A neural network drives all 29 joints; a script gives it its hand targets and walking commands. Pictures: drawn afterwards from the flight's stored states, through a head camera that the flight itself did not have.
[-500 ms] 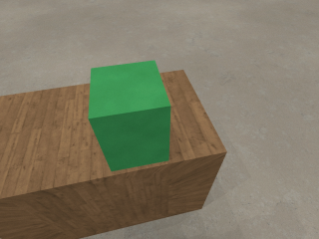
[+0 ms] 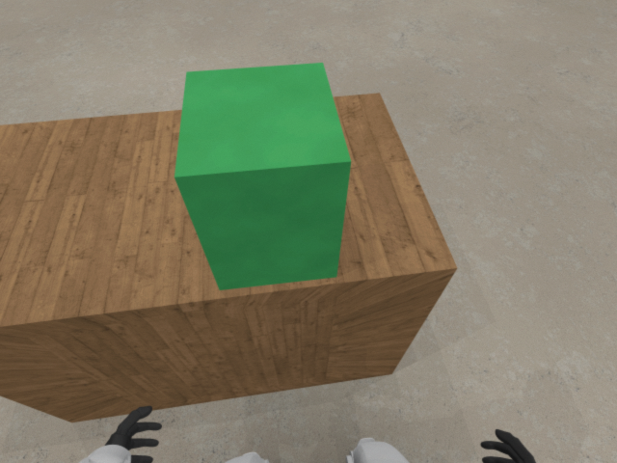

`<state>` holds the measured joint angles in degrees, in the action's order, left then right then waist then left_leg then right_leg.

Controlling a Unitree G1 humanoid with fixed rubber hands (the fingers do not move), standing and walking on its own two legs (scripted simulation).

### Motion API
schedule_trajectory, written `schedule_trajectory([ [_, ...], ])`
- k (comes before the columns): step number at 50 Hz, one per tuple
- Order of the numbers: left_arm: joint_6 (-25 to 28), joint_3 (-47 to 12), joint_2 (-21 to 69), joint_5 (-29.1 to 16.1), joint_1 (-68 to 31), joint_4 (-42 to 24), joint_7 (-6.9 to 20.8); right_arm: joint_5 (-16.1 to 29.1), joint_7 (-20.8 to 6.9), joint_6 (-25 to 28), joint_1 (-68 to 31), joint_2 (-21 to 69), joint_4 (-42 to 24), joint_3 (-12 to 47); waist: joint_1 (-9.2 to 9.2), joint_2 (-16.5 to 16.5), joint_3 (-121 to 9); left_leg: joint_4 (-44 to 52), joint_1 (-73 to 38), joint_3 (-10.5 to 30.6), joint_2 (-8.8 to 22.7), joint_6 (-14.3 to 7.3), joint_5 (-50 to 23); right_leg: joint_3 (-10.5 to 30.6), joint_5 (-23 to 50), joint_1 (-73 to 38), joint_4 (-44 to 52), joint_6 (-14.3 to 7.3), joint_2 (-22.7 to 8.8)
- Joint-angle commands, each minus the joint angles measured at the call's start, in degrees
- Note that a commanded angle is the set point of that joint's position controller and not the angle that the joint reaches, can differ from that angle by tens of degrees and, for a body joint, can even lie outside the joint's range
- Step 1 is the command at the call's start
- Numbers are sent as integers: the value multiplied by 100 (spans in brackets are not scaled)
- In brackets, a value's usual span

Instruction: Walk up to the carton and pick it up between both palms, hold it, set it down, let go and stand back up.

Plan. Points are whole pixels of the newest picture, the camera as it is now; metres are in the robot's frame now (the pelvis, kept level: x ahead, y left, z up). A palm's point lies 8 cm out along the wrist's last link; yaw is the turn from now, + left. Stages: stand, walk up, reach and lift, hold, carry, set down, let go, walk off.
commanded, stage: reach and lift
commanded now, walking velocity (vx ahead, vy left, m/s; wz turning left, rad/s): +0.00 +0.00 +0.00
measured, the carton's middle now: (268, 183) +0.52 +0.05 +0.04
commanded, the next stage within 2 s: none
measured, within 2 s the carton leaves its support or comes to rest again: neither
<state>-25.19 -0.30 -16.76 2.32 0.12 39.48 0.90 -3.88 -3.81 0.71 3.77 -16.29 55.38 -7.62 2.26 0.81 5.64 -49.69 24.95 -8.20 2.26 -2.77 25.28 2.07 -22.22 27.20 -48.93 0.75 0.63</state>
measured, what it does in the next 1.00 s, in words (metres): stands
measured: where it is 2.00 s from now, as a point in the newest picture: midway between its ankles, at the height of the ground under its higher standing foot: outside the picture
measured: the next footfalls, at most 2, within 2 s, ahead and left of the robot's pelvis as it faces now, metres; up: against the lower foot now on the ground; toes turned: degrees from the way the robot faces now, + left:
none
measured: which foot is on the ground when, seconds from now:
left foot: down 0.00-1.00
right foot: down 0.00-1.00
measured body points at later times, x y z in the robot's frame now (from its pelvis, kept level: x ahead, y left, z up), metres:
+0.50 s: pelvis -0.01 -0.03 +0.02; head +0.02 -0.02 +0.47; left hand +0.20 +0.25 -0.05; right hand +0.17 -0.23 -0.08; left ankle +0.01 +0.08 -0.70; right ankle +0.04 -0.13 -0.70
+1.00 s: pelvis +0.03 -0.02 +0.04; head +0.02 -0.01 +0.49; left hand +0.22 +0.24 -0.02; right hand +0.20 -0.21 -0.04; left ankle +0.01 +0.08 -0.70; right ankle +0.04 -0.13 -0.70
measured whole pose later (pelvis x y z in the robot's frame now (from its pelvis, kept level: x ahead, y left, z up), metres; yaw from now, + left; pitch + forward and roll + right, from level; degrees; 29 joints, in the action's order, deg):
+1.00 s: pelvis +0.03 -0.02 +0.04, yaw +3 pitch -5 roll +0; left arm 3.1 2.7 -16.0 -3.4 5.1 37.0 3.6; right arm 1.2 4.5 14.2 11.4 -3.0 39.2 -0.1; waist 0.7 -1.3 3.7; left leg -25.8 5.6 -4.8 1.6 -0.3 15.4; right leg -1.5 -13.8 6.4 -25.0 -1.3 1.0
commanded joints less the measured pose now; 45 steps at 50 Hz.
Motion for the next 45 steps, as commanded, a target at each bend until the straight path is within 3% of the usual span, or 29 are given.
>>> schedule_trajectory([
  [1,-968,257,-696,433,-163,-1555,338,664,136,-90,-151,-1052,-722,-158,162,140,-2014,76,-2267,686,398,798,-2711,-789,2204,427,359,-354,91],
  [2,-1053,313,-648,586,87,-1676,388,848,167,-213,-76,-1014,-763,-34,149,342,-1883,165,-2314,686,371,844,-2840,-831,2164,298,466,-367,160],
  [4,-1021,355,-620,749,288,-1868,404,962,214,-372,-143,-838,-943,114,108,342,-1397,449,-1991,579,263,787,-2365,-836,1908,47,827,-399,203],
  [7,-728,357,-785,789,14,-1895,354,780,306,-478,-369,-433,-1315,221,47,91,-672,811,-1320,405,141,504,-1173,-642,1165,-116,1277,-336,53],
  [9,-507,354,-934,750,-310,-1876,308,667,383,-470,-446,-161,-1478,219,35,123,-415,937,-981,345,135,371,-623,-479,694,-122,1439,-303,-85],
  [14,-36,373,-1069,491,-819,-1805,265,388,547,-313,-439,208,-1898,117,118,215,-632,1172,-644,324,195,239,-40,-360,282,-371,1503,-257,-212],
  [19,472,348,-1047,116,-748,-1714,245,205,621,-26,-238,376,-2157,93,179,220,-950,1565,-600,402,223,238,-187,-432,628,-891,1517,-209,-148],
  [25,1067,417,-960,-136,-504,-1386,215,90,670,324,-38,606,-2355,228,94,29,-990,1994,-886,431,138,221,-699,-408,883,-1224,1871,-161,-110],
  [35,2021,615,-826,-271,-299,-895,229,274,771,883,370,923,-2309,555,-110,-6,-745,2500,-1769,367,-43,238,-1366,-228,1200,-1447,2607,-142,-168],
  [45,2810,545,-757,-522,-200,-823,247,459,857,1363,473,1033,-2205,670,-147,100,-669,2692,-2101,375,-94,274,-1874,-134,1551,-1707,2888,-202,-182],
])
